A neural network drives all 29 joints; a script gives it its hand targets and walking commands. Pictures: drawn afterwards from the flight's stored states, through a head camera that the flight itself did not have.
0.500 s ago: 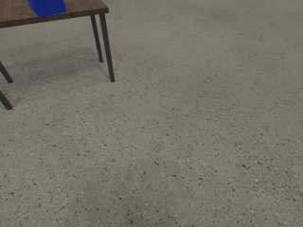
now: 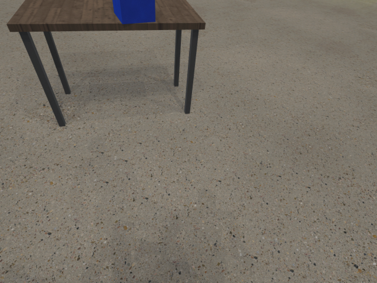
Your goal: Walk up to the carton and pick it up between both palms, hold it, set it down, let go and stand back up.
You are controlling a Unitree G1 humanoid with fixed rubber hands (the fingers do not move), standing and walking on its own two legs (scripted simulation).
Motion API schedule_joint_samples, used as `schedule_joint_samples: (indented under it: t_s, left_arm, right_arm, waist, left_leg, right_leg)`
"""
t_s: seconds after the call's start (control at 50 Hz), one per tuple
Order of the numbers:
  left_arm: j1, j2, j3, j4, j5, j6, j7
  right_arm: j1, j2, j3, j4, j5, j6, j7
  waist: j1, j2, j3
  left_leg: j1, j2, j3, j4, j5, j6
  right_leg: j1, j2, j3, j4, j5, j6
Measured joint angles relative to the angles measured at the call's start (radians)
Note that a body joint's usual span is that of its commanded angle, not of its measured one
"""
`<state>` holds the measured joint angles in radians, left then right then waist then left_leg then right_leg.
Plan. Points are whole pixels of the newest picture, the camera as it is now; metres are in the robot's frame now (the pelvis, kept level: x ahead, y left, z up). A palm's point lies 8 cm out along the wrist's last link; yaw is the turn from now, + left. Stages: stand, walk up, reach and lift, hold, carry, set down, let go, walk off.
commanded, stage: walk up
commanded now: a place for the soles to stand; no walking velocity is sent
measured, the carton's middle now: out of the picture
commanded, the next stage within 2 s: none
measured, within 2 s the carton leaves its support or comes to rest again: neither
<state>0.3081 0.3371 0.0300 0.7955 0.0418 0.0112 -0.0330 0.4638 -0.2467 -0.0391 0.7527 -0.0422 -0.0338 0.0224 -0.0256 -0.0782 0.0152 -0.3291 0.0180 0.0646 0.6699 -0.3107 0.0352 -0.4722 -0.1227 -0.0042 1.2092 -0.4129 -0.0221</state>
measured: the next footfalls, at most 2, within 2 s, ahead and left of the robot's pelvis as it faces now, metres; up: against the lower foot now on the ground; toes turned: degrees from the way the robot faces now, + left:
right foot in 0.32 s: +0.32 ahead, -0.12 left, +0.00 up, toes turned +2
left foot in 0.78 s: +0.53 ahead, +0.20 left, +0.00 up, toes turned +15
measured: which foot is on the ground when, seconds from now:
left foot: down 0.00-0.32, up 0.34-0.76, down 0.78-1.00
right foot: up 0.00-0.30, down 0.32-0.78, up 0.80-1.00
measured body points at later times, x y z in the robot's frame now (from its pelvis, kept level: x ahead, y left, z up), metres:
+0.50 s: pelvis +0.24 -0.02 +0.02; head +0.25 -0.04 +0.47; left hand +0.27 +0.25 -0.09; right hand +0.33 -0.28 -0.11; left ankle +0.25 +0.13 -0.64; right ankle +0.28 -0.12 -0.72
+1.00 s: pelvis +0.49 +0.08 +0.02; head +0.50 +0.09 +0.47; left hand +0.48 +0.35 -0.11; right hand +0.62 -0.15 -0.10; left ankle +0.49 +0.19 -0.72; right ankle +0.58 -0.06 -0.66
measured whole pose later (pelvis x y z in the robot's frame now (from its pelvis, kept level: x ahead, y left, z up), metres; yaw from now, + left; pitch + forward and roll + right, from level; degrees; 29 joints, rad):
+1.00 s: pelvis +0.49 +0.08 +0.02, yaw +13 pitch -2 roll +1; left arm 0.43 0.27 0.03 0.68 0.04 -0.02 -0.05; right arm 0.34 -0.24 -0.02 0.73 -0.04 -0.06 0.01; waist -0.01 -0.03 0.05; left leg -0.23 -0.02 0.06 0.49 -0.23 0.06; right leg -0.52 -0.12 -0.03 0.98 -0.33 0.01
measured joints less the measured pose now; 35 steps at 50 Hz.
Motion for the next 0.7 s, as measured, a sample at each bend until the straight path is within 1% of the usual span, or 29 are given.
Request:
schedule_joint_samples:
  t_s: [0.08,0.12,0.16,0.24,0.28,0.3,0.32,0.36,0.38,0.4,0.42,0.46,0.5,0.58,0.64,0.7]
  left_arm:
    - [-0.022,-0.037,-0.006,-0.057,-0.008,-0.022,-0.025]
    - [-0.032,-0.056,-0.007,-0.080,-0.010,-0.025,-0.032]
    - [-0.042,-0.072,-0.006,-0.098,-0.011,-0.026,-0.034]
    - [-0.051,-0.092,0.003,-0.127,-0.008,-0.031,-0.027]
    - [-0.045,-0.096,0.008,-0.147,-0.004,-0.043,-0.017]
    - [-0.039,-0.093,0.009,-0.163,0.000,-0.055,-0.010]
    - [-0.036,-0.087,0.009,-0.177,0.009,-0.071,-0.001]
    - [-0.032,-0.096,0.003,-0.169,0.017,-0.080,0.020]
    - [-0.023,-0.101,-0.003,-0.157,0.015,-0.077,0.028]
    - [-0.011,-0.106,-0.008,-0.143,0.013,-0.074,0.033]
    - [0.004,-0.108,-0.011,-0.130,0.012,-0.072,0.036]
    - [0.038,-0.108,-0.016,-0.099,0.010,-0.073,0.036]
    - [0.074,-0.101,-0.016,-0.067,0.008,-0.080,0.034]
    - [0.138,-0.081,-0.010,-0.007,0.000,-0.090,0.031]
    - [0.179,-0.069,-0.007,0.022,-0.003,-0.092,0.025]
    - [0.216,-0.060,-0.005,0.040,-0.002,-0.082,0.022]
  right_arm:
    - [0.055,0.020,0.013,0.034,-0.003,-0.020,-0.003]
    - [0.074,0.020,0.012,0.052,-0.001,-0.025,0.000]
    - [0.087,0.016,0.008,0.070,0.001,-0.027,0.004]
    - [0.099,0.002,0.000,0.096,0.002,-0.022,0.010]
    - [0.105,-0.007,0.000,0.100,0.002,-0.017,0.011]
    - [0.113,-0.009,0.001,0.097,0.002,-0.015,0.011]
    - [0.118,-0.009,0.003,0.092,0.001,-0.011,0.010]
    - [0.088,-0.019,0.004,0.088,-0.002,0.014,0.006]
    - [0.069,-0.026,0.003,0.079,-0.006,0.025,0.005]
    - [0.049,-0.033,0.001,0.067,-0.007,0.032,0.005]
    - [0.029,-0.039,-0.003,0.052,-0.007,0.034,0.006]
    - [-0.011,-0.048,-0.011,0.020,-0.004,0.032,0.015]
    - [-0.050,-0.051,-0.018,-0.009,-0.002,0.029,0.026]
    - [-0.131,-0.045,-0.023,-0.050,-0.001,0.025,0.043]
    - [-0.184,-0.030,-0.023,-0.069,-0.002,0.020,0.050]
    - [-0.226,-0.011,-0.020,-0.088,-0.003,0.015,0.050]
  waist:
    - [-0.021,0.027,-0.008]
    - [-0.035,0.043,-0.009]
    - [-0.049,0.055,-0.006]
    - [-0.067,0.073,-0.001]
    - [-0.067,0.082,-0.001]
    - [-0.065,0.084,-0.002]
    - [-0.056,0.082,-0.002]
    - [-0.030,0.103,0.009]
    - [-0.022,0.111,0.013]
    - [-0.014,0.117,0.016]
    - [-0.005,0.121,0.020]
    - [0.013,0.127,0.023]
    - [0.032,0.124,0.023]
    - [0.069,0.110,0.029]
    - [0.092,0.099,0.043]
    - [0.114,0.082,0.054]
  left_leg:
    - [0.112,-0.016,-0.017,-0.164,0.042,0.016]
    - [0.158,-0.022,-0.030,-0.219,0.045,0.024]
    - [0.198,-0.027,-0.043,-0.253,0.037,0.023]
    - [0.267,-0.025,-0.065,-0.266,-0.017,-0.002]
    - [0.283,-0.015,-0.077,-0.225,-0.073,-0.019]
    - [0.273,-0.010,-0.087,-0.168,-0.118,-0.019]
    - [0.232,-0.004,-0.090,-0.052,-0.163,-0.010]
    - [0.111,-0.009,-0.122,0.247,-0.189,-0.012]
    - [0.049,-0.015,-0.124,0.370,-0.171,-0.015]
    - [-0.008,-0.016,-0.115,0.454,-0.142,-0.018]
    - [-0.058,-0.010,-0.102,0.494,-0.110,-0.022]
    - [-0.141,0.010,-0.083,0.488,-0.054,-0.032]
    - [-0.206,0.029,-0.076,0.433,0.003,-0.044]
    - [-0.277,0.063,-0.073,0.237,0.138,-0.056]
    - [-0.269,0.074,-0.062,0.074,0.215,-0.045]
    - [-0.223,0.061,-0.037,-0.029,0.214,-0.024]
  right_leg:
    - [-0.090,0.021,-0.038,-0.200,0.097,0.026]
    - [-0.109,0.027,-0.040,-0.308,0.160,0.033]
    - [-0.112,0.031,-0.037,-0.402,0.218,0.035]
    - [-0.067,0.046,-0.039,-0.538,0.277,0.026]
    - [-0.011,0.060,-0.047,-0.598,0.274,0.014]
    - [0.027,0.069,-0.049,-0.625,0.253,0.004]
    - [0.042,0.072,-0.048,-0.623,0.237,-0.009]
    - [0.035,0.087,-0.067,-0.544,0.195,-0.015]
    - [0.056,0.087,-0.076,-0.541,0.176,-0.017]
    - [0.086,0.085,-0.083,-0.556,0.166,-0.019]
    - [0.120,0.083,-0.090,-0.583,0.165,-0.018]
    - [0.192,0.082,-0.105,-0.650,0.167,-0.017]
    - [0.256,0.081,-0.117,-0.714,0.168,-0.019]
    - [0.361,0.079,-0.132,-0.808,0.156,-0.012]
    - [0.431,0.074,-0.146,-0.842,0.125,0.009]
    - [0.489,0.058,-0.158,-0.841,0.069,0.029]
